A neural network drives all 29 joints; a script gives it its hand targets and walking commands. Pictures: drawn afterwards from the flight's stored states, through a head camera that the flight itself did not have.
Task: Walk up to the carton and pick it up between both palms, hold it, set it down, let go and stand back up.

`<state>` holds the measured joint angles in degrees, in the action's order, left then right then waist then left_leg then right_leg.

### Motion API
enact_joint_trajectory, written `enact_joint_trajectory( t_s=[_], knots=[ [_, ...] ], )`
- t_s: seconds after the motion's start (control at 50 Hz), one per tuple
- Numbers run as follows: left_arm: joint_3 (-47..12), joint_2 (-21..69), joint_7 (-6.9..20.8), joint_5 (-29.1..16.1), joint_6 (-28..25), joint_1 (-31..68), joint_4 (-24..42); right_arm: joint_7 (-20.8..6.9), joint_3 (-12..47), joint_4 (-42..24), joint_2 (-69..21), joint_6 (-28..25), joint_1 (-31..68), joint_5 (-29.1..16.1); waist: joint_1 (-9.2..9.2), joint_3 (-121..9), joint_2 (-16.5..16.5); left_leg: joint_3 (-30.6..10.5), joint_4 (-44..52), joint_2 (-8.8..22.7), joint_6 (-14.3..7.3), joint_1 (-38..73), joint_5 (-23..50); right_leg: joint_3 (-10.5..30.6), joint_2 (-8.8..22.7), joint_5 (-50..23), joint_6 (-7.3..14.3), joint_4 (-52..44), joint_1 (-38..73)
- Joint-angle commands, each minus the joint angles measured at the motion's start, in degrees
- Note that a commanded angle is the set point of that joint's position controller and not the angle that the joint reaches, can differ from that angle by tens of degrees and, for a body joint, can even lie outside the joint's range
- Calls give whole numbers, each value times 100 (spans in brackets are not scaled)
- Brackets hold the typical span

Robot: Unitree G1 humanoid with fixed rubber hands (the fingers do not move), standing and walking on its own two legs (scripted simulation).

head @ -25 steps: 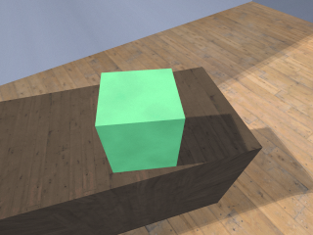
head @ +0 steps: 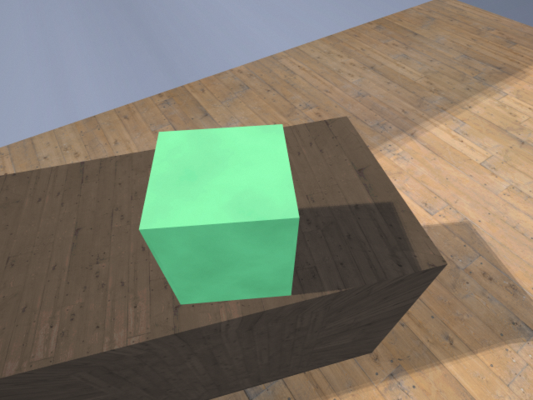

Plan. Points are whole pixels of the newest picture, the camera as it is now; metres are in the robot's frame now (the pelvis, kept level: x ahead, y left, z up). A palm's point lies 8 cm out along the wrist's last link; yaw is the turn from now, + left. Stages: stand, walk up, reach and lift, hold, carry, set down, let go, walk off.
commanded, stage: walk up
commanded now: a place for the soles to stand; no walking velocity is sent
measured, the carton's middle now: (229, 218) +0.41 +0.08 +0.00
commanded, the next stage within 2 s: reach and lift in 0.76 s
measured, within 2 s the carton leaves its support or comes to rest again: neither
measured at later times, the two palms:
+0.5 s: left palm out of the picture +0.00 +0.26 -0.14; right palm out of the picture +0.01 -0.22 -0.15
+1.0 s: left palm (111, 394) +0.16 +0.27 -0.13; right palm (417, 389) +0.16 -0.23 -0.14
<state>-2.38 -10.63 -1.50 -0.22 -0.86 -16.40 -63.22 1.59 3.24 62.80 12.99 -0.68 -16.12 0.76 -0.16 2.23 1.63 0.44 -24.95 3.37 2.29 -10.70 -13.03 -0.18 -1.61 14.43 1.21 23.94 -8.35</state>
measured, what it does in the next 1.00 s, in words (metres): stands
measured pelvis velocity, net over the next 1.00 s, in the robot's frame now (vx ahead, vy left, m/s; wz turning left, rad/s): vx -0.03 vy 0.01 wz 0.01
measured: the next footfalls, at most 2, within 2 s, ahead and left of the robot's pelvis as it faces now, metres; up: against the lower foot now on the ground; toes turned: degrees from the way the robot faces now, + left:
none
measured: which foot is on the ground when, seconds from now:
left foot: down 0.00-1.00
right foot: down 0.00-1.00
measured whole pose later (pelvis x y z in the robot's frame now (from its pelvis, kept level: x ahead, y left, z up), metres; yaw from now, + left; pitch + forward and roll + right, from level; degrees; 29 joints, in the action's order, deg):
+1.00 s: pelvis -0.03 +0.01 -0.03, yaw +1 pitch +4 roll +0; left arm 3.0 -16.3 0.0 1.0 35.7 5.9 -33.0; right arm -4.5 -4.0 46.5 13.4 12.2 5.7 -0.2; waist 0.1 5.8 -1.8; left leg 2.6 -44.2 3.7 1.9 -29.1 -18.9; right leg -0.4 0.3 21.8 0.7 45.5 -27.6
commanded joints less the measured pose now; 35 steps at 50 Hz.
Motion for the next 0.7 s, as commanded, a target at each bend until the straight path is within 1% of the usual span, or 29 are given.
enact_joint_trajectory(
  t_s=[0.0, 0.04, 0.06, 0.08, 0.1, 0.12, 0.16, 0.18, 0.2, 0.24, 0.26, 0.36, 0.38, 0.42, 0.46, 0.48, 0.5, 0.52, 0.56, 0.58, 0.6, 0.66, 0.68],
  knots=[
    [194, -891, -46, 1, -19, -350, 100, 51, -94, -68, 571, -47, -375, 12, 10, 134, -193, -313, 146, 338, -351, 104, 986, 545, 656, -1211, 126, -376, -328],
    [196, -851, -47, 6, -20, -393, 71, 61, -114, -62, 596, -57, -313, -2, 35, 54, -130, -317, 121, 347, -353, 93, 1113, 514, 657, -1320, 119, -337, -205],
    [187, -905, -52, -13, -22, -347, 86, 56, -113, -62, 616, -64, -360, -13, 8, 85, -58, -317, 148, 354, -361, 38, 1128, 547, 694, -1364, 147, -318, -212],
    [208, -891, -45, -6, -24, -348, 79, 53, -109, -42, 593, -66, -313, 10, 24, 56, -55, -305, 138, 344, -367, 45, 1063, 539, 676, -1279, 134, -335, -200],
    [217, -934, -43, 0, -8, -272, 102, 53, -110, -70, 567, -64, -328, 19, 0, 11, -99, -331, 126, 350, -371, 143, 1145, 507, 679, -1194, 140, -313, -244],
    [211, -899, -41, -6, 2, -250, 104, 56, -117, -64, 572, -66, -317, -3, 0, 76, -31, -341, 117, 369, -375, 93, 1228, 501, 660, -1178, 141, -276, -252],
    [221, -887, -44, -3, 9, -269, 82, 52, -113, -42, 545, -57, -290, 12, 28, 81, -72, -353, 145, 363, -384, 86, 1130, 481, 648, -988, 109, -310, -251],
    [205, -878, -43, 11, 17, -238, 70, 48, -102, -55, 520, -47, -276, 5, -4, 114, -117, -381, 181, 360, -393, 39, 1074, 485, 649, -988, 108, -346, -251],
    [217, -877, -43, 7, 22, -230, 76, 55, -112, -62, 520, -47, -258, 16, 31, 132, -83, -390, 178, 360, -399, 30, 1095, 484, 643, -994, 127, -309, -250],
    [210, -903, -32, 9, 21, -198, 61, 55, -122, -74, 577, -72, -273, 15, 28, 110, -33, -410, 210, 372, -409, 51, 1184, 496, 660, -912, 131, -284, -226],
    [182, -822, -24, 20, 15, -218, 42, 55, -113, -62, 566, -70, -266, -13, 43, 117, -99, -459, 215, 393, -426, 90, 1253, 490, 648, -935, 114, -291, -279],
    [188, -866, -35, 27, 21, -233, -11, 46, -154, -73, 625, -59, -249, -2, 40, 121, -61, -491, 274, 379, -442, 98, 1126, 436, 626, -620, 78, -301, -274],
    [172, -846, -32, 20, 12, -186, -7, 36, -147, -86, 607, -57, -315, -6, -4, 121, -59, -478, 294, 370, -446, 119, 1111, 469, 625, -629, 103, -304, -308],
    [183, -886, -28, 13, 13, -208, -4, 35, -154, -73, 611, -59, -261, 18, 37, 93, -69, -481, 310, 355, -430, 107, 1085, 449, 627, -571, 94, -319, -273],
    [182, -924, -29, 21, 19, -172, -31, 33, -145, -73, 588, -61, -288, -3, 26, 179, -179, -541, 327, 365, -463, 42, 940, 436, 626, -514, 85, -357, -293],
    [167, -910, -32, 18, 16, -202, -49, 34, -170, -89, 620, -66, -252, -9, 38, 155, -60, -543, 352, 345, -452, 51, 984, 481, 643, -515, 85, -365, -285],
    [176, -872, -37, 27, 22, -222, -62, 34, -174, -98, 631, -65, -245, -2, 26, 146, -100, -530, 363, 344, -457, 75, 952, 452, 651, -484, 81, -359, -278],
    [157, -878, -39, 13, 13, -194, -43, 35, -183, -82, 631, -70, -290, -6, 9, 198, -22, -525, 361, 347, -456, 98, 1026, 480, 657, -497, 84, -341, -330],
    [161, -902, -37, 11, 14, -241, -69, 31, -177, -76, 611, -72, -297, 8, 42, 129, -58, -569, 325, 351, -451, 75, 1010, 423, 643, -475, 79, -361, -269],
    [153, -850, -35, 23, 11, -208, -76, 35, -162, -79, 555, -68, -288, -5, 27, 150, -29, -560, 345, 336, -459, 71, 952, 467, 661, -501, 79, -373, -287],
    [158, -881, -34, 9, 7, -240, -80, 28, -155, -68, 554, -66, -310, 0, 26, 199, -57, -552, 353, 349, -445, 28, 1014, 426, 661, -523, 78, -359, -272],
    [144, -849, -38, 12, 24, -240, -121, 28, -149, -71, 572, -58, -327, -7, 23, 257, -120, -592, 371, 320, -427, 17, 818, 441, 657, -379, 79, -417, -325],
    [142, -888, -38, 21, 19, -251, -109, 26, -175, -83, 619, -58, -344, -23, -15, 218, -50, -574, 364, 315, -420, 25, 809, 433, 664, -344, 95, -401, -362]
  ],
)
